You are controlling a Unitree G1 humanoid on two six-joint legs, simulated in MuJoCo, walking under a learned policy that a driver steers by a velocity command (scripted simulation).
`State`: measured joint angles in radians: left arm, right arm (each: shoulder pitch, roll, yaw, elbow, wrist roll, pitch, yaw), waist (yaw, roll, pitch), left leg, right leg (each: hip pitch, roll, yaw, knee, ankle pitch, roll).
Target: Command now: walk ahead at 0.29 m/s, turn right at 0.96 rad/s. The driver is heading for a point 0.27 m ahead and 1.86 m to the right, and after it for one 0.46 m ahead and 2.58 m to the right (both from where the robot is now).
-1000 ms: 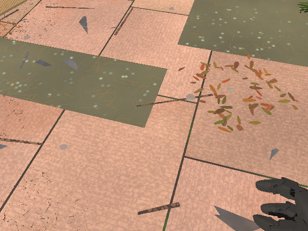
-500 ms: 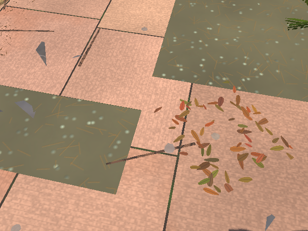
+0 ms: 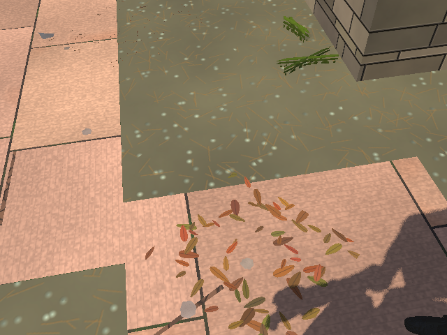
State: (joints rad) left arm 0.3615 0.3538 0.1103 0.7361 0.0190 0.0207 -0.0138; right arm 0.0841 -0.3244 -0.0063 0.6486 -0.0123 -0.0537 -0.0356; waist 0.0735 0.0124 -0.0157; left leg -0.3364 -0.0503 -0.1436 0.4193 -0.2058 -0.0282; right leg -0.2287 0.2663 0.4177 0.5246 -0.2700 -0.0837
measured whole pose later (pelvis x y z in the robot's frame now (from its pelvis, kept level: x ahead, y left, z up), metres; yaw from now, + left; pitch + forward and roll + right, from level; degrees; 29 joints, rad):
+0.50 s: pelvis +0.11 +0.00 -0.02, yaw -29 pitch +1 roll +0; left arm 0.08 0.30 0.06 0.59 0.03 0.06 -0.04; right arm 0.27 -0.31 -0.05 0.71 0.00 0.02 -0.01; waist -0.04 0.02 0.11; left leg -0.26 0.14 0.23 0.88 -0.50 -0.03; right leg -0.41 0.05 -0.07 0.64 -0.22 -0.08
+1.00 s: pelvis +0.17 +0.01 +0.00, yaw -43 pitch +0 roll -1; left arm 0.18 0.28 0.05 0.74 0.02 0.06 0.00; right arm 0.24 -0.23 0.00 0.70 -0.02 0.02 -0.02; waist 0.00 -0.05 0.04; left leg -0.25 0.00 0.03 0.50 -0.25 0.04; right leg -0.35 0.12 0.13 0.80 -0.45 -0.01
